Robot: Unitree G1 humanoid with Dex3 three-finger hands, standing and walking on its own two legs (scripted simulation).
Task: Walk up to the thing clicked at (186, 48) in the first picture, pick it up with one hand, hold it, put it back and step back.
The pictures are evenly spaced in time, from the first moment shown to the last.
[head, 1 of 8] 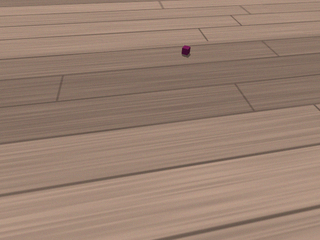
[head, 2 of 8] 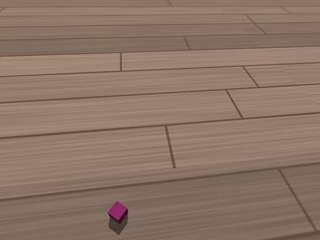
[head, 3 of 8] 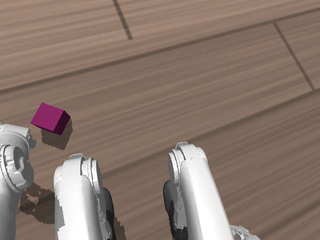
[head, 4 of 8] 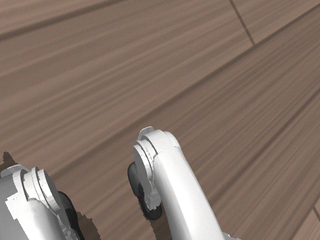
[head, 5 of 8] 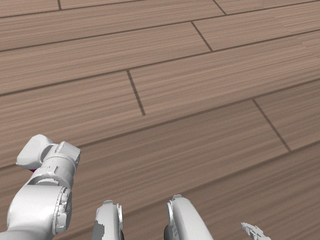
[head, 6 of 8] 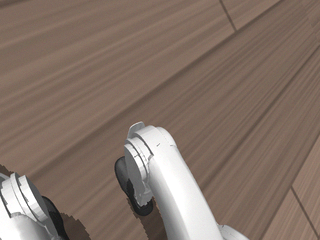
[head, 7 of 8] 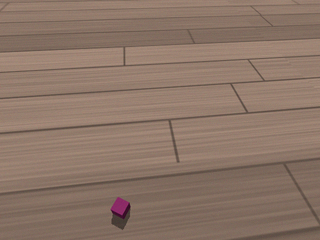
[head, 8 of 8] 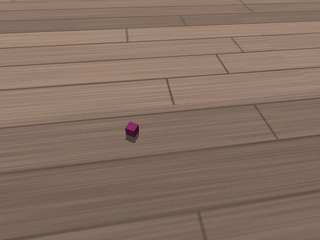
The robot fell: no
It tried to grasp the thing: yes
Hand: left
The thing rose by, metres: 0.65
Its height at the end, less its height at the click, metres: +0.00
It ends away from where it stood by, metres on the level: 0.01
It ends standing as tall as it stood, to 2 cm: yes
